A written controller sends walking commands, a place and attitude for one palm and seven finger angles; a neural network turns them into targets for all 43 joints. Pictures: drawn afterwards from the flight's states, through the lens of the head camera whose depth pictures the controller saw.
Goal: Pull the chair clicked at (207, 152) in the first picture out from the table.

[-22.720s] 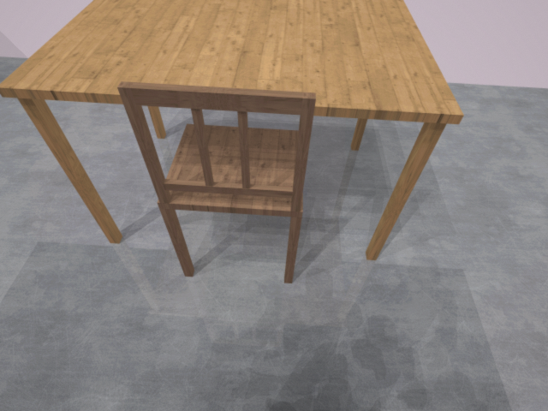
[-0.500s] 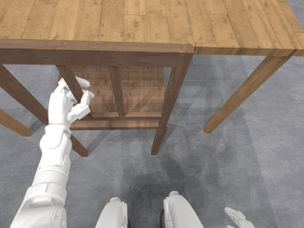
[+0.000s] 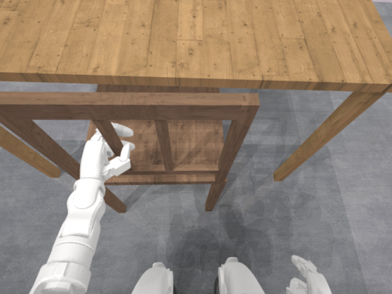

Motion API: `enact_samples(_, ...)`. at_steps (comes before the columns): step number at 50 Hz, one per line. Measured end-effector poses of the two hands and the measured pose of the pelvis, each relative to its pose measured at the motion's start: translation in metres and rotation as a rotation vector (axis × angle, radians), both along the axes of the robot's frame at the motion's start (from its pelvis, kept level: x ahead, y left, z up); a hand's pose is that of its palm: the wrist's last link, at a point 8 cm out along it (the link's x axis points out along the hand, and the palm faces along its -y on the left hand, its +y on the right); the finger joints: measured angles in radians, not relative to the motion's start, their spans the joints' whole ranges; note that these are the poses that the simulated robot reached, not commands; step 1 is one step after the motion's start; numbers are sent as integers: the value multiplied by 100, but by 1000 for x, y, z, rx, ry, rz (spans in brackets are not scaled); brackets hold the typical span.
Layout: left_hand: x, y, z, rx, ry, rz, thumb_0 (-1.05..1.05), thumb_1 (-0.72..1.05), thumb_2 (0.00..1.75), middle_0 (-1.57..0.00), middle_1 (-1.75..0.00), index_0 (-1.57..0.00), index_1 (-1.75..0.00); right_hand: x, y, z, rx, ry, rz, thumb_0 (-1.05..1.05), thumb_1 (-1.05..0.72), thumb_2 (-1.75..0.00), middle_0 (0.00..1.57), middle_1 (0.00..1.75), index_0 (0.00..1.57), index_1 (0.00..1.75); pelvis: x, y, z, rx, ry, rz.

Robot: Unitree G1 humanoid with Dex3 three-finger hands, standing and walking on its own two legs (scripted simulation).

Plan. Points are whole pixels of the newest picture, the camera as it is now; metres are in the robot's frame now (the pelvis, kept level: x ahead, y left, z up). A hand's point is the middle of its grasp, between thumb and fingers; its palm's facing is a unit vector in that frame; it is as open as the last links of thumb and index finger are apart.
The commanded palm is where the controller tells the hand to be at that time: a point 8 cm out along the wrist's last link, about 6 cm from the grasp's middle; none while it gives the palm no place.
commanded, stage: step backward, pulling the chair out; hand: left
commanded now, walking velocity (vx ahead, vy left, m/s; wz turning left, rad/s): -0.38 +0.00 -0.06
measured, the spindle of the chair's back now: (117, 147) +0.41 +0.17 -0.02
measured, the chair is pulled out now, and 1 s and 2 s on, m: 0.03 0.16 0.21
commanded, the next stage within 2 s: none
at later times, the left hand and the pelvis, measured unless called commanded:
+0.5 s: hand (131, 171) +0.35 +0.13 -0.01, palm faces -0.06 -0.99 -0.14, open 5.1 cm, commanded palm +0.33 +0.18 -0.01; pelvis +0.00 +0.01 +0.07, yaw -5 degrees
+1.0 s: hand (142, 228) +0.24 +0.10 -0.01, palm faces -0.04 -0.99 -0.15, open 5.1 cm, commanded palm +0.24 +0.15 +0.00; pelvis -0.09 -0.01 +0.06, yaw -4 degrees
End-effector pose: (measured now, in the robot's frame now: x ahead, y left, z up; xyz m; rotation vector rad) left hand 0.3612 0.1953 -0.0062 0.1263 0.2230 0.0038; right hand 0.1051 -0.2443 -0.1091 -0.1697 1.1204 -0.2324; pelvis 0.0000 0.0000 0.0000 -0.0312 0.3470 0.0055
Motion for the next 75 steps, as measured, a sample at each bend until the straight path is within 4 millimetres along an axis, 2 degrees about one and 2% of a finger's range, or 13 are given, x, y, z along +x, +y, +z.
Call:
enact_samples(4, -1, -4, 9, -8, 143, 52, 5, 75, 81, -32, -120, -42, -144, -4, 9, 29, 2, -2, -50, 1, -91, -90, 20, 30, 20, 30, 9, 6, 30, 0, -46, -19)
enact_samples(8, -3, -8, 13, -29, 206, 53, 6, 75, 80, -28, -113, -45, -145, -15, 8, 53, -41, 29, -68, 0, -91, -90, 20, 30, 20, 30, 12, 11, 50, -13, -91, -22)
enact_samples(11, -4, -8, 15, -17, 232, 21, 6, 75, 80, -28, -113, -47, -145, -27, 3, 67, -81, 53, -77, 0, -90, -90, 20, 30, 20, 30, 11, 15, 58, -27, -123, -18)
enact_samples(15, -7, -8, 16, -2, 243, -9, 6, 75, 79, -28, -115, -49, -145, -42, -2, 74, -109, 76, -83, 0, -90, -90, 20, 30, 20, 30, 9, 18, 63, -25, -169, -32)
enact_samples(21, -17, -12, 17, 15, 259, -19, 5, 74, 78, -29, -113, -49, -145, -64, -2, 68, -71, 99, -100, 0, -91, -90, 20, 30, 20, 30, 4, 17, 66, -23, -219, -75)
enact_samples(28, -35, -21, 18, 25, 265, 3, 5, 73, 78, -30, -112, -50, -145, -83, 0, 59, -17, 114, -125, 0, -91, -90, 20, 30, 20, 30, -12, 5, 67, -15, -233, -88)
enact_samples(35, -60, -33, 18, 29, 270, 29, 4, 73, 78, -31, -111, -50, -145, -93, -18, 57, -37, 65, -131, 0, -90, -90, 20, 30, 20, 30, -36, -6, 64, 3, -243, -83)
enact_samples(43, -100, -44, 19, 25, 279, 13, 3, 73, 77, -27, -111, -50, -145, -108, -39, 69, -110, -13, -132, 0, -91, -90, 20, 30, 20, 30, -67, -4, 63, 9, -277, -72)
enact_samples(48, -126, -46, 20, 30, 276, 2, 3, 73, 77, -26, -112, -50, -145, -117, -37, 70, -113, -48, -102, 0, -91, -90, 20, 30, 20, 30, -83, -6, 61, 25, -297, -71)
enact_samples(56, -155, -50, 20, 38, 278, 56, 3, 72, 79, -29, -110, -50, -145, -129, -25, 45, -19, -66, -57, 1, -91, -90, 20, 30, 20, 30, -102, -18, 54, 37, -325, -63)
enact_samples(63, -164, -52, 21, 29, 295, 73, 3, 72, 79, -28, -109, -50, -145, -155, -25, 48, -17, -16, -39, 1, -91, -90, 20, 30, 20, 30, -113, -14, 61, 49, -292, -49)
enact_samples(69, -162, -48, 20, 56, 266, -6, 2, 71, 78, -27, -113, -50, -145, -175, -27, 46, -72, 19, -28, 1, -91, -90, 20, 30, 20, 30, -127, -2, 55, 49, -279, -20)
enact_samples(75, -163, -48, 20, 62, 261, -5, 2, 70, 79, -28, -113, -50, -145, -176, -19, 40, -39, 6, -48, 1, -91, -90, 20, 30, 20, 30, -126, -6, 52, 56, -304, -45)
